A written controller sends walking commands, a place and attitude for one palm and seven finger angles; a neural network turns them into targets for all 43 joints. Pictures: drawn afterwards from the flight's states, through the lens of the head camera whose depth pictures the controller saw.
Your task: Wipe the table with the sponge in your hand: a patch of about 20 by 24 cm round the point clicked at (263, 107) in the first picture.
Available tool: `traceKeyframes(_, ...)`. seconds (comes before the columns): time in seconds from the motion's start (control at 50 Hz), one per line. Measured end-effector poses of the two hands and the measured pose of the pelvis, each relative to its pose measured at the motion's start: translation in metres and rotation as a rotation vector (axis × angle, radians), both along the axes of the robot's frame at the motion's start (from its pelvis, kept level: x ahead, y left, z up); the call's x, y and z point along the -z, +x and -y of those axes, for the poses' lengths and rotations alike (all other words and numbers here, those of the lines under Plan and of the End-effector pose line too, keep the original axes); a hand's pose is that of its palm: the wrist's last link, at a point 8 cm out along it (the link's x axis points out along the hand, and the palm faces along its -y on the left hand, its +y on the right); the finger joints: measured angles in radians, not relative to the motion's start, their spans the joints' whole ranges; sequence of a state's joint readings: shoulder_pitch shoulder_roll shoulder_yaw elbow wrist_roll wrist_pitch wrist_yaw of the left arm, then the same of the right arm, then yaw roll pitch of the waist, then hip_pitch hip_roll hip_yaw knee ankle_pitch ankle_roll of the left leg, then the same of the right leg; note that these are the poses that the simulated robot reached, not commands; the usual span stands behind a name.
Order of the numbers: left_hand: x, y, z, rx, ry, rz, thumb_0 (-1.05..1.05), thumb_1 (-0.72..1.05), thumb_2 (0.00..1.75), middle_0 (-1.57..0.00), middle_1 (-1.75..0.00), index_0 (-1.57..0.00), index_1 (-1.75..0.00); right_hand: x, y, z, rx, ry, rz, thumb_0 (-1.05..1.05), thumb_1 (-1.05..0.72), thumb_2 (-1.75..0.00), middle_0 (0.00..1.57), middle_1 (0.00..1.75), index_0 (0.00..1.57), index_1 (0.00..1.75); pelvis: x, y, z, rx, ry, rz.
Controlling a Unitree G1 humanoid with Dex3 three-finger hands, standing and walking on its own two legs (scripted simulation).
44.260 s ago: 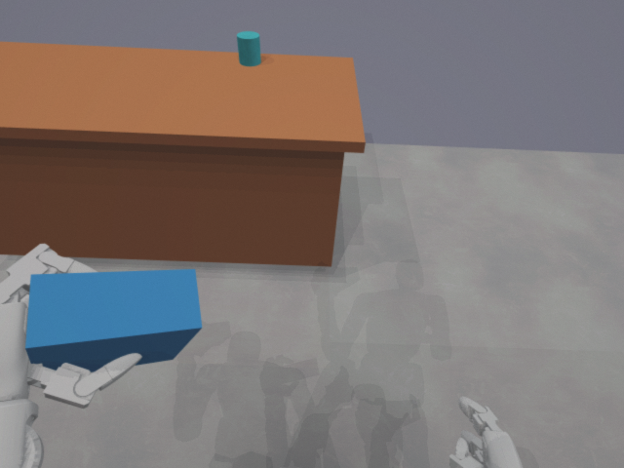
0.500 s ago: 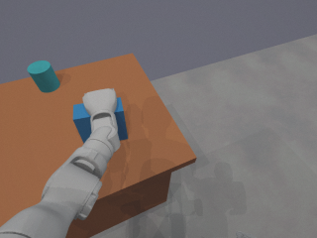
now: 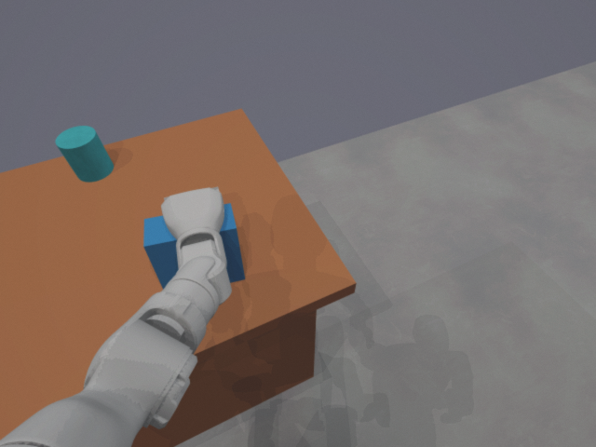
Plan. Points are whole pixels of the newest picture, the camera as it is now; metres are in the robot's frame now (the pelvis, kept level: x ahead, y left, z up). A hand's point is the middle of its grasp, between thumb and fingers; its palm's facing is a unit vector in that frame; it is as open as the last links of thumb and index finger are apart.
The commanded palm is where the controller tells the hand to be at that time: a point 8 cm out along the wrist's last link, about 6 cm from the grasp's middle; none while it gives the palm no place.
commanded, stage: wipe back along the third lane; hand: left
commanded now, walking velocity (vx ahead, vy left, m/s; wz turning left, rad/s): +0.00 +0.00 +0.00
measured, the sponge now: (200, 259) +0.42 +0.18 -0.03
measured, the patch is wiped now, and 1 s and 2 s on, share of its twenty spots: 0.90 0.95 1.00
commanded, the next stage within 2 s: slide back across to the middle lane in 0.28 s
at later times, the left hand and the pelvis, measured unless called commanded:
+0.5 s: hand (207, 247) +0.40 +0.15 +0.03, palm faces -0.04 -0.04 -1.00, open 10.2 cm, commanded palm +0.37 +0.15 +0.08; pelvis +0.01 -0.01 +0.00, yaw +0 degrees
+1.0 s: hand (179, 265) +0.37 +0.18 +0.03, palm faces -0.05 -0.07 -1.00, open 10.2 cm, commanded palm +0.34 +0.19 +0.09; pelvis +0.01 +0.00 +0.01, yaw +0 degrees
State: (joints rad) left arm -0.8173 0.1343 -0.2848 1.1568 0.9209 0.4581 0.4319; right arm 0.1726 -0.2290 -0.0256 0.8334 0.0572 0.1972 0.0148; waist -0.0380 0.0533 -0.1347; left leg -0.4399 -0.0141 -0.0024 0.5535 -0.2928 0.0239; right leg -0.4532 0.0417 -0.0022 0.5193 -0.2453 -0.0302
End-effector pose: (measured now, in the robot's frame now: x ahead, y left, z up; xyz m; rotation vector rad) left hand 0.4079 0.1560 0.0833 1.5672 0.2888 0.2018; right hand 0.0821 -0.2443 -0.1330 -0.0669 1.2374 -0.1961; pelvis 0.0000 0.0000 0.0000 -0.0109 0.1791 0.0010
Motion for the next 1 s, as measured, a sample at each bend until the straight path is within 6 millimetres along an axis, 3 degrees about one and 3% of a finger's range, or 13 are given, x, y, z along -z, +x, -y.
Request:
traceKeyframes(0.16,0.001,-0.007,0.005,-0.011,-0.004,0.004,0.00,-0.50,1.05,-0.68,-1.39,-0.69,-1.40,-0.002,0.015,0.003,-0.011,0.010,0.036,0.01,-0.91,-0.90,0.20,0.30,0.20,0.30,-0.001,0.002,0.005,0.001,0.002,0.008)
traceKeyframes(0.4,0.002,-0.023,0.013,0.003,-0.021,0.023,0.00,-0.49,1.05,-0.67,-1.40,-0.68,-1.41,-0.017,0.077,-0.005,-0.078,0.035,0.154,0.01,-0.91,-0.90,0.20,0.30,0.20,0.30,-0.002,0.012,0.007,-0.009,0.003,0.039)
traceKeyframes(0.56,-0.001,-0.027,0.007,-0.009,-0.057,0.020,0.00,-0.50,1.05,-0.68,-1.38,-0.69,-1.40,-0.032,0.108,-0.013,-0.097,0.033,0.225,0.01,-0.91,-0.90,0.20,0.30,0.20,0.30,-0.005,0.016,0.006,-0.002,0.005,0.066)
traceKeyframes(0.72,-0.005,-0.038,-0.008,-0.033,-0.070,0.011,0.00,-0.51,1.05,-0.70,-1.36,-0.71,-1.38,-0.037,0.117,-0.016,-0.105,0.030,0.242,0.01,-0.91,-0.90,0.20,0.30,0.20,0.30,-0.007,0.020,0.003,0.000,0.006,0.094)
traceKeyframes(1.0,-0.004,-0.060,-0.025,-0.014,-0.068,0.010,0.00,-0.51,1.05,-0.71,-1.35,-0.72,-1.37,-0.039,0.111,-0.016,-0.113,0.015,0.253,0.01,-0.91,-0.90,0.20,0.30,0.20,0.30,-0.007,0.014,0.001,-0.002,0.009,0.122)
